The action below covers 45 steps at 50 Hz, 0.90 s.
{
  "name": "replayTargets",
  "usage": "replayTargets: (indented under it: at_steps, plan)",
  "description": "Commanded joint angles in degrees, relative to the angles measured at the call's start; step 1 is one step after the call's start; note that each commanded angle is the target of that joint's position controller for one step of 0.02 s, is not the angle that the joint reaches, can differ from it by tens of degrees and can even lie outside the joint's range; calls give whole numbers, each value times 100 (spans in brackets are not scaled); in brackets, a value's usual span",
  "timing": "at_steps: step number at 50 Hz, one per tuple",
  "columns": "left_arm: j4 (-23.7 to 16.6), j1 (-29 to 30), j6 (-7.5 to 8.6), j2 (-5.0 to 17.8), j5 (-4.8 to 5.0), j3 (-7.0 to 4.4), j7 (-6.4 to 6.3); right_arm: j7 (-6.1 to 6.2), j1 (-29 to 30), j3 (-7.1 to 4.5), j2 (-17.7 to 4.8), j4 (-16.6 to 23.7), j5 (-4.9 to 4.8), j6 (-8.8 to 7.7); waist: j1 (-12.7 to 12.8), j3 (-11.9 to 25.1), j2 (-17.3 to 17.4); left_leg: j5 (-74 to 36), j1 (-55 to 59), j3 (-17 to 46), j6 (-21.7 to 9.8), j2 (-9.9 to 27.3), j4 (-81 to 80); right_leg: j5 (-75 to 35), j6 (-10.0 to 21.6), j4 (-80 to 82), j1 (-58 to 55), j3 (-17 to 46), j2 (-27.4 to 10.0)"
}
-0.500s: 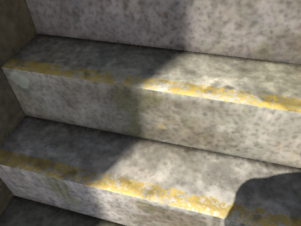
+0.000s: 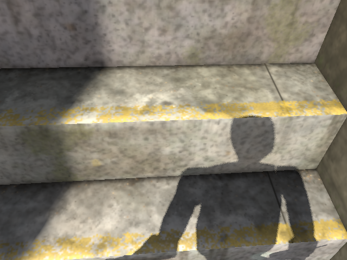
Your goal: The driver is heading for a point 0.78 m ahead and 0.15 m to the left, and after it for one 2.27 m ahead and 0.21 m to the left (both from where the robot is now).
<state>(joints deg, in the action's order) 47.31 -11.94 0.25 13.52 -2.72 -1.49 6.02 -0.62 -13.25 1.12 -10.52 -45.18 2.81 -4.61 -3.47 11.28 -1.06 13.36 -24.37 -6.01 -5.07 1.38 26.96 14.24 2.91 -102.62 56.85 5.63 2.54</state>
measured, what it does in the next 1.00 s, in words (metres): climbs: right foot 0.23 m higher, then left foot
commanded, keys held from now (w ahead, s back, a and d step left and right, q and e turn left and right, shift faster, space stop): w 0.18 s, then w+q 0.82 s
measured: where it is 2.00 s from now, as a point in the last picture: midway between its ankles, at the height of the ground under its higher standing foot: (177, 245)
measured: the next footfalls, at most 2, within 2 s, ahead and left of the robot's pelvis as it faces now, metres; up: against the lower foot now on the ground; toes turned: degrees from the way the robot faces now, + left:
right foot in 0.28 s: +0.19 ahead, -0.25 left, +0.23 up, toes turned -10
left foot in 0.76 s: +0.23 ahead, -0.07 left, +0.23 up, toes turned +0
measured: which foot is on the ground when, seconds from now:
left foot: down 0.00-0.32, up 0.34-0.74, down 0.76-1.00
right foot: up 0.00-0.26, down 0.28-0.80, up 0.82-1.00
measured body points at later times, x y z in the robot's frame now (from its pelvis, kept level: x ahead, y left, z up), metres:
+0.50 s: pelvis +0.12 -0.14 +0.13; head +0.12 -0.14 +0.58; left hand +0.14 +0.10 -0.02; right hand +0.24 -0.37 -0.01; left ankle +0.08 +0.00 -0.33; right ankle +0.14 -0.24 -0.51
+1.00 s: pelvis +0.23 -0.14 +0.21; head +0.25 -0.13 +0.66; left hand +0.46 +0.04 +0.13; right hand +0.19 -0.37 +0.07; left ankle +0.19 -0.07 -0.51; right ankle +0.25 -0.27 -0.27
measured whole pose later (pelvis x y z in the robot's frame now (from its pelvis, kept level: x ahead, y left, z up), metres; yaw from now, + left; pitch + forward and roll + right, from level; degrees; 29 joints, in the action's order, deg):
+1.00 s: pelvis +0.23 -0.14 +0.21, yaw +14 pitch +6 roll -1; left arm 40.5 2.1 2.5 4.6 -3.7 2.9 2.2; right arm 1.2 -29.9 -1.4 -7.9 -56.0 0.8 -4.1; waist -8.9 4.3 1.0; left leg 22.3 -23.2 10.7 -6.2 -10.2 40.8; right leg 15.7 4.4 -109.9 57.9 0.6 0.4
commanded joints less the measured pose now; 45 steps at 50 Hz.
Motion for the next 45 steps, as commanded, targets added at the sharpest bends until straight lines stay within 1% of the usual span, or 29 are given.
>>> replayTargets:
  at_steps: [1, 10, 11, 12, 14, 15, 16, 17, 18, 19, 20, 21, 23, 25, 26, 28, 30, 31, 32, 33, 35, 36, 37, 38, 39, 40, 41, 43, 45]
  plan:
    - [-183, 291, 22, 77, -16, 171, -15, -124, -589, -176, -707, -365, 164, -40, -142, -355, 822, 880, 1671, 2071, -1543, 1749, -1455, -465, 378, -1146, 2095, 219, -79]
    - [-679, 1695, -68, -533, 15, 670, -267, -111, -1269, -10, -229, -1597, 423, -159, 283, -541, 484, 73, 2430, 1423, -883, 2088, -1870, 990, 949, -3142, 4086, 124, -1138]
    - [-730, 1559, -178, -489, 10, 635, -312, -223, -315, -76, -525, -1318, 454, -202, 815, -546, 277, -558, 1311, 651, -625, 1655, -2214, 915, 1052, -1792, 2734, -106, -1211]
    - [-692, 1747, -228, 197, -40, 466, -249, -351, 696, -323, -1147, -759, 150, -193, 999, -337, 73, -1203, -530, -30, -568, 977, -2649, 371, 954, 1187, -65, -743, -1246]
    - [-599, 2273, -383, -193, 41, 479, -59, -428, -749, -336, -1429, -1112, -136, -60, 752, -95, 1133, -3414, -676, 513, -1382, 1256, -2412, 2350, -69, 3180, -1331, -1982, -304]
    - [-382, 1696, -378, 32, 206, 447, -174, -742, -1479, -210, -1298, -1605, 147, -21, 818, 732, 1143, -6564, -125, 644, -1431, 1609, -1322, 2084, 87, 3108, -1997, -1464, 120]
    - [208, -145, -323, 452, 170, 283, -297, -859, -1186, -250, -1402, -1612, 517, -14, 1310, 1856, 996, -8607, 31, 394, -1100, 1359, 608, 71, 438, 3782, -3522, -568, -127]
    - [1139, -2595, -366, 1237, -83, 19, -432, -1021, -315, -164, -946, -1525, 617, 10, 2212, 2200, -269, -5856, -2252, 663, -941, 731, 2381, 65, 1045, 5617, -5420, 1978, -1250]
    - [1587, -3482, -350, 1664, -453, -140, -375, -1022, -459, -47, -26, -1852, 423, 60, 2200, 1495, -1654, -2409, -3204, 1225, -870, 96, 5225, 784, 1484, 6766, -4840, 4443, -2098]
    - [1724, -3065, -248, 1218, -451, -24, -117, -864, -597, -35, 482, -2106, 10, 47, 1716, 324, -1698, -2552, -3657, 2178, -1037, -31, 7606, 1022, 1040, 6671, -3758, 4226, -2118]
    - [1277, -820, 38, 199, 177, -12, -855, -500, 475, -273, 441, -570, -148, -143, 632, -59, -655, -1017, -2817, 1826, -327, -489, 8012, 3065, 553, 6749, -3064, 2824, -1612]
    - [1415, -613, 72, 505, 31, 104, -260, -503, -633, -230, 246, -2129, -186, 82, 410, -11, -1630, -1794, -3876, 2246, -1057, -4, 9407, 949, 481, 6059, -3522, 1531, -1595]
    - [1027, 1106, 176, -773, 205, 374, -11, -477, -206, -341, -109, -1673, -223, 21, -146, -417, 45, -1135, -3912, 2255, -1014, -23, 9801, 1004, 327, 6489, -2712, 1035, -1475]
    - [832, 1617, 252, -479, 70, 303, -59, -466, -269, -286, -52, -1727, -301, -18, -590, -727, 396, -879, -3490, 1798, -904, -35, 9626, 525, 216, 6777, -1942, 0, -1488]
    - [1077, 816, 427, -532, -198, 172, -824, -243, 782, -460, -214, -542, -64, 287, -519, -1190, 303, -1419, -3285, 1388, -259, -647, 9707, 2338, 258, 6518, -1837, 480, -1822]
    - [1116, -99, 518, -270, -157, 119, -1226, -28, 915, -396, 180, -435, -90, 508, -388, -1579, 498, -1048, -4380, 1328, 10, -681, 9583, 1846, -103, 6678, -2900, -256, -1832]
    - [575, 424, 476, 104, -147, -1, -1418, 77, 735, -557, -241, -192, 51, 632, -636, -1356, 255, -1142, -4040, 1245, 229, -741, 9039, 1329, -195, 7007, -3219, -445, -1876]
    - [-191, 2048, 365, 303, -72, 208, -397, -189, -337, -326, -647, -866, -394, 592, -1377, 182, -660, -1733, -2426, 827, -509, -3, 7130, 404, -256, 7653, -1625, -2086, -1253]
    - [-809, 2761, 286, 728, 177, -44, -111, -408, -1353, -599, -930, -1198, -424, 658, -1651, -228, -950, -1330, -523, 168, -141, -7, 6405, 35, -289, 8260, -1010, -2064, -1188]
    - [-1047, 2573, 66, 647, 92, 9, -152, -626, -1161, -606, -1007, -1285, -304, 682, -1282, -220, -123, -1145, 36, 42, 64, -1, 5542, 312, -351, 7995, -760, -2105, -1086]
    - [-607, 553, -394, 343, -92, 60, -147, -551, -358, -479, -783, -961, -40, 644, -30, -670, 126, -68, -924, 4, 15, -196, 4179, 695, 174, 7045, -2597, -1939, -1493]
    - [-557, 438, -361, 396, -238, 15, -67, -464, -415, -530, -733, -768, -18, 628, -86, -761, -659, 134, -1274, 533, -57, -106, 3597, -194, 430, 6994, -3847, -1566, -2015]
    - [-446, 402, -209, 301, -255, 4, -10, -374, -846, -534, -661, -752, 74, 644, -203, -578, -642, 375, -1081, 781, -115, 88, 2741, -681, 644, 6297, -4377, -1317, -2345]
    - [-731, 1206, 27, 174, -188, -24, 5, -293, -1274, -464, -306, -1003, -68, 574, -332, -820, -458, 511, -807, 153, -115, -539, 1295, -309, 965, 5535, -4290, -1715, -1464]
    - [-645, 983, 81, -211, -224, 46, 30, -255, -1606, -427, -104, -1133, 36, 490, -279, -868, 507, 629, -204, 217, -285, -973, 701, -322, 1091, 3863, -3741, -1904, -987]
    - [-814, 693, 91, -699, -361, 165, 157, -173, -1601, -478, -675, -781, -43, 509, 74, -473, 1622, -1352, 368, 2682, -1492, -364, 749, 387, 736, 2463, -2613, -1298, -363]
    - [-797, -125, 187, -700, -425, 163, 173, -33, -1054, -642, -1531, -269, -321, 402, 237, -515, 2234, 639, 706, 6016, -2871, 826, -646, 891, 116, 719, -704, -262, 282]
    - [-652, 1034, 340, -373, -69, 1, 74, 82, -1844, -536, -1270, -594, -120, 45, -454, -1534, 232, 2913, 1186, 7543, -2334, 1267, -1302, -141, -44, -1787, 1946, 1109, 297]
    - [-295, 1514, 447, -136, -299, -45, 106, -18, -1668, -321, -730, -612, -212, -95, -313, -1111, -725, 1480, 1143, 5846, -1903, 524, -133, -1533, 250, -2201, 2147, 499, 120]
